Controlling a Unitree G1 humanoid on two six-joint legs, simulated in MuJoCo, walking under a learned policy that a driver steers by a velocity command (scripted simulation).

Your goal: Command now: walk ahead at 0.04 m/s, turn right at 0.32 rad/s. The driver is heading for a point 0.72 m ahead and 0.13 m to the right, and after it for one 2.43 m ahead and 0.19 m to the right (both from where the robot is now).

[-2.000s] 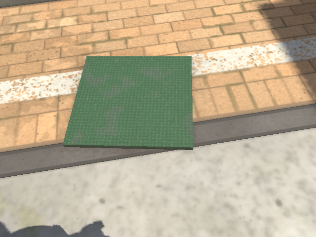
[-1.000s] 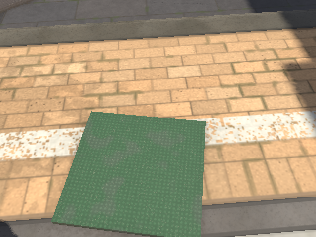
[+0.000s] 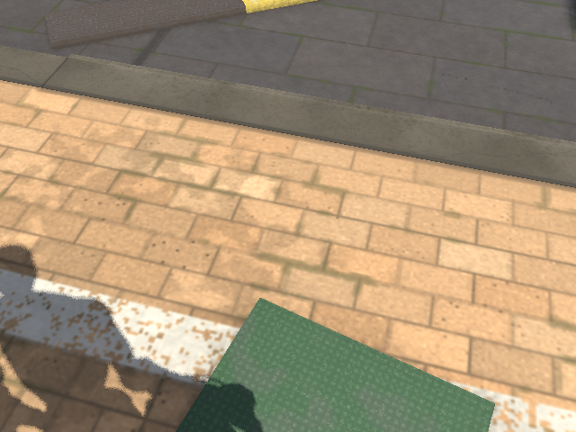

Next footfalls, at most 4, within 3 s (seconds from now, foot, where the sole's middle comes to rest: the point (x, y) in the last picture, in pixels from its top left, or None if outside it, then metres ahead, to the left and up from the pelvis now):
0.06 left None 0.04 0.10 -0.78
0.52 right None -0.01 -0.11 -0.78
1.02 left None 0.00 0.07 -0.79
1.50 right None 0.31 -0.16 -0.77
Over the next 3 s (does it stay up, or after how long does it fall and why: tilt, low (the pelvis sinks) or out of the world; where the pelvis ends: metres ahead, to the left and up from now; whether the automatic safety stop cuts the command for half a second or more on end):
stays up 0.69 -0.08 0.00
